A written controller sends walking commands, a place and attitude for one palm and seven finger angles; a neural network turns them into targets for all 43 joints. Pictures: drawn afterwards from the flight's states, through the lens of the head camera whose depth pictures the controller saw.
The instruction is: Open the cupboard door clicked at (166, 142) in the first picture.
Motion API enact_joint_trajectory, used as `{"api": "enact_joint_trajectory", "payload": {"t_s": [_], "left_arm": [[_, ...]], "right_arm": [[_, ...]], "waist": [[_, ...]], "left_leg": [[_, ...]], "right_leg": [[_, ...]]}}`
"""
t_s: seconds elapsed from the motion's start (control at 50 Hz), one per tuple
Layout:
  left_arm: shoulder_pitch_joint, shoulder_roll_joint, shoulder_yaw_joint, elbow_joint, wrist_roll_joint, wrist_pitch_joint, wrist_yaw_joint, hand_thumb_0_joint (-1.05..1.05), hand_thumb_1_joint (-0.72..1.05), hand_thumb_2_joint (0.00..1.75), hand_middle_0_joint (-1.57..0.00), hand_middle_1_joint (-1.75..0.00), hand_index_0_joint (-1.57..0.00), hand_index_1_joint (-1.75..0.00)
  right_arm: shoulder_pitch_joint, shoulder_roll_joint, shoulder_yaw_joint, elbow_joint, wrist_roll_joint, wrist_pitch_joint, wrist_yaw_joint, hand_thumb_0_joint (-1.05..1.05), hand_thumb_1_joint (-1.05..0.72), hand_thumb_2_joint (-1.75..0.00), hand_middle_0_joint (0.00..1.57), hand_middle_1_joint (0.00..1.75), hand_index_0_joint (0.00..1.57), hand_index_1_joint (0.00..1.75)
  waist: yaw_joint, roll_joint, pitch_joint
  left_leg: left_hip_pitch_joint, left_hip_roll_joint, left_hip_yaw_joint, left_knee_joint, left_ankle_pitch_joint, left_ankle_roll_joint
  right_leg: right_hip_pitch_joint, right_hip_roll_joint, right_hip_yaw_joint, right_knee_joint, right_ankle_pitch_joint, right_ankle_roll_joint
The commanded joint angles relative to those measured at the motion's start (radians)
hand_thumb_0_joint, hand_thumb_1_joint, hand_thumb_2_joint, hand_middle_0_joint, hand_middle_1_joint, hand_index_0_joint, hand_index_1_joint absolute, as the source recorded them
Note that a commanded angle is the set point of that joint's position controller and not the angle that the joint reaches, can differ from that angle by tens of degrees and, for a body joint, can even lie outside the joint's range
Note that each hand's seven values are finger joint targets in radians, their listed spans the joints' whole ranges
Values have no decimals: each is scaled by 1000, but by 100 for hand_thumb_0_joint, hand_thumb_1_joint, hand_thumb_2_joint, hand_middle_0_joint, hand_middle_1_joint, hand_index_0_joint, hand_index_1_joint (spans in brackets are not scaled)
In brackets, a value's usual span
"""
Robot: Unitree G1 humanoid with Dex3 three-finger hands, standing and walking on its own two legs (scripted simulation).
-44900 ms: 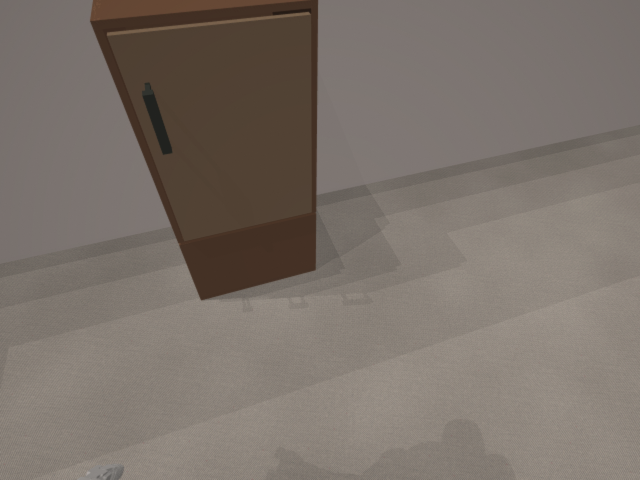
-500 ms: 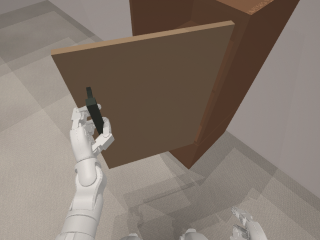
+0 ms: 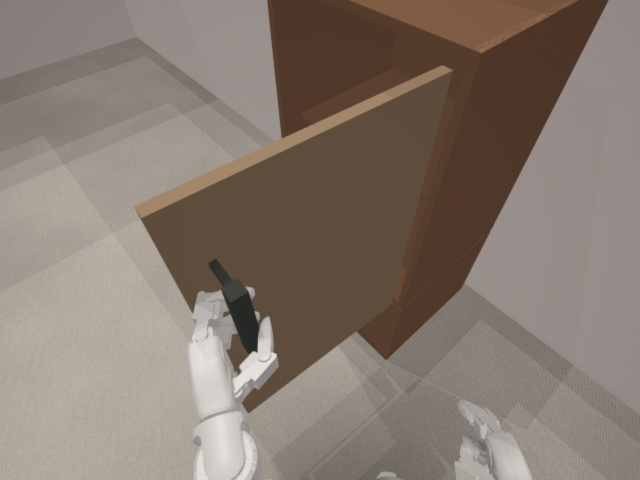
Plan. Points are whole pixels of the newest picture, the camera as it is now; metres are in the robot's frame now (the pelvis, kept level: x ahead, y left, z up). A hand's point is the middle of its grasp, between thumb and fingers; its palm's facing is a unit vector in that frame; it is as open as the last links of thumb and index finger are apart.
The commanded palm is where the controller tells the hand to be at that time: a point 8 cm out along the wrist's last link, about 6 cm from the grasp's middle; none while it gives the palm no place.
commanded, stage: open thumb and fingers to let go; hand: left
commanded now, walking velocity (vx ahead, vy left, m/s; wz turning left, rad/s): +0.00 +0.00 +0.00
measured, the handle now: (236, 310) +0.30 +0.12 +0.06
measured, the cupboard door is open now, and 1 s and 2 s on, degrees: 87 84 86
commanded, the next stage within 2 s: slide the hand sideways off the handle in 0.80 s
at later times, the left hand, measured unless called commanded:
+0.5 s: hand (263, 353) +0.26 +0.08 +0.05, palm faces +0.37 -0.93 +0.00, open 12.6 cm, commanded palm +0.21 +0.13 +0.05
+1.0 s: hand (258, 357) +0.25 +0.09 +0.05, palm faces +0.19 -0.98 -0.05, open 15.8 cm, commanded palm +0.22 +0.12 +0.05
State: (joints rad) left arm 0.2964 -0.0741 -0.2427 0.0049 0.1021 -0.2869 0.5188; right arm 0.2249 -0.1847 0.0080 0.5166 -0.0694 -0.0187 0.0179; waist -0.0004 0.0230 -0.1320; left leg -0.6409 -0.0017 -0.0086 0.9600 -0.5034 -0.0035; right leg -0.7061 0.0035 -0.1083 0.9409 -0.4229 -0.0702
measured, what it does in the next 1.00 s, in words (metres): stands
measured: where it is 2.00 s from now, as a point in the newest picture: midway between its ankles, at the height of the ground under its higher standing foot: outside the picture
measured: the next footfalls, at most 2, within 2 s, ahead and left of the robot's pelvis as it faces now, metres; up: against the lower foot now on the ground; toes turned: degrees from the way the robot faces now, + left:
none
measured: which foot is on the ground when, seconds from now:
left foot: down 0.00-1.00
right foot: down 0.00-1.00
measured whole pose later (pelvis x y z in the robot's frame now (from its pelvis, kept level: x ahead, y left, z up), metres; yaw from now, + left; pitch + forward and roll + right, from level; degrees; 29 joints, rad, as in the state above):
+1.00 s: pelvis -0.02 +0.01 -0.01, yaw +1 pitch +10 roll +0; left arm 0.20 0.00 -0.21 0.06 0.08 -0.31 0.34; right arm 0.21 -0.19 0.03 0.52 -0.05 -0.04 0.00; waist 0.02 0.02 -0.11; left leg -0.69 -0.02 -0.01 1.01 -0.50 0.01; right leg -0.75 -0.01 -0.11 0.99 -0.42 -0.06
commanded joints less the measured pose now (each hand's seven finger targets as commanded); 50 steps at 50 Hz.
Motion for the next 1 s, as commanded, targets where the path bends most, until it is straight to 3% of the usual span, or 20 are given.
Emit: {"api": "enact_joint_trajectory", "payload": {"t_s": [0.0,0.08,0.12,0.18,0.22,0.3,0.36,0.4,0.48,0.56,0.66,0.76,0.88,0.9,0.92,0.94,0.98], "left_arm": [[-217,-13,19,-198,18,-63,19,0,76,84,-39,-134,-39,-134],[-173,-15,30,-184,-1,-63,6,0,48,72,-37,-130,-37,-130],[-194,-13,36,-183,-14,-64,-2,0,34,66,-36,-129,-36,-129],[-183,-3,42,-189,-16,-68,-14,0,13,57,-35,-127,-35,-127],[-220,-17,25,-187,-20,-71,-20,0,-1,51,-33,-125,-33,-125],[-189,-26,17,-165,-21,-69,-28,0,-29,39,-32,-122,-32,-122],[-198,-2,45,-182,-23,-74,-21,0,-50,30,-30,-120,-30,-120],[-194,-14,34,-166,-20,-69,-17,0,-50,30,-30,-120,-30,-120],[-213,-2,43,-185,-12,-78,-8,0,-50,30,-27,-100,-27,-100],[-212,-44,-2,-185,-5,-78,-6,0,-50,30,-23,-80,-23,-80],[-209,-23,18,-184,1,-67,5,0,-50,30,-19,-55,-19,-55],[-247,-21,27,-152,7,-51,20,0,-50,30,-15,-30,-15,-30],[-308,-56,4,-133,10,-32,32,0,-50,30,-15,-30,-15,-30],[-296,46,-159,-120,99,-71,-161,0,-50,30,-15,-30,-15,-30],[-330,114,-79,-175,60,-112,-267,0,-50,30,-15,-30,-15,-30],[-331,126,-89,-217,40,-133,-347,0,-50,30,-15,-30,-15,-30],[-300,102,-129,-247,-29,-143,-492,0,-50,30,-15,-30,-15,-30]], "right_arm": [[-104,-81,-24,-141,3,-60,-20,0,-90,-90,20,30,20,30],[-103,-76,-25,-143,8,-64,-23,0,-90,-90,20,30,20,30],[-101,-76,-25,-138,10,-64,-25,0,-90,-90,20,30,20,30],[-100,-79,-25,-139,11,-61,-24,0,-90,-90,20,30,20,30],[-101,-81,-25,-137,10,-65,-23,0,-90,-90,20,30,20,30],[-105,-82,-25,-143,11,-68,-20,0,-90,-90,20,30,20,30],[-101,-82,-29,-145,12,-68,-22,0,-90,-90,20,30,20,30],[-103,-82,-27,-146,12,-68,-21,0,-90,-90,20,30,20,30],[-104,-84,-31,-145,13,-70,-22,0,-90,-90,20,30,20,30],[-100,-86,-29,-148,11,-75,-16,0,-90,-90,20,30,20,30],[-92,-89,-30,-151,9,-76,-19,0,-90,-90,20,30,20,30],[-98,-85,-23,-150,9,-65,-23,0,-90,-90,20,30,20,30],[-106,-83,-20,-146,10,-58,-23,0,-90,-90,20,30,20,30],[-50,-126,-19,-112,18,-65,-19,0,-90,-90,20,30,20,30],[-46,-122,-27,-134,26,-68,-23,0,-90,-90,20,30,20,30],[-52,-124,-27,-148,29,-73,-26,0,-90,-90,20,30,20,30],[-40,-129,-26,-174,50,-89,-27,0,-90,-90,20,30,20,30]], "waist": [[-21,-99,-155],[-4,-99,-195],[-12,-125,-190],[-7,-103,-193],[-21,-112,-176],[-13,-103,-160],[-5,-106,-190],[-7,-112,-177],[-3,-100,-185],[-12,-75,-172],[-4,-92,-192],[-4,-96,-160],[-9,-83,-173],[-86,-118,-123],[-58,-87,-170],[-46,-44,-215],[-56,-13,-224]], "left_leg": [[-60,-27,-14,-83,153,14],[-64,-30,-11,-82,162,13],[-70,-30,-12,-80,157,12],[-72,-29,-13,-82,168,12],[-73,-28,-15,-79,152,14],[-74,-28,-14,-82,140,14],[-73,-30,-11,-83,142,14],[-76,-30,-12,-83,143,14],[-65,-29,-12,-87,144,16],[-48,-26,-13,-95,148,16],[-51,-26,-12,-95,150,17],[-58,-27,-15,-103,130,16],[-34,-25,-18,-106,131,17],[-26,-20,-12,-84,138,33],[-45,-21,-14,-75,154,37],[-31,-22,-13,-73,166,38],[-5,-23,-20,-76,178,37]], "right_leg": [[208,-43,146,-189,125,45],[255,-52,169,-198,147,47],[268,-61,184,-208,159,57],[283,-64,192,-207,181,56],[260,-66,190,-211,153,60],[243,-66,188,-218,113,56],[259,-65,190,-214,104,54],[252,-63,186,-211,112,55],[241,-55,173,-205,87,47],[203,-43,135,-180,101,42],[209,-40,130,-174,102,42],[189,-37,120,-177,60,39],[168,-30,104,-171,51,36],[125,-36,122,-145,140,42],[157,-41,122,-125,183,37],[182,-42,128,-109,204,33],[178,-37,121,-102,214,28]]}}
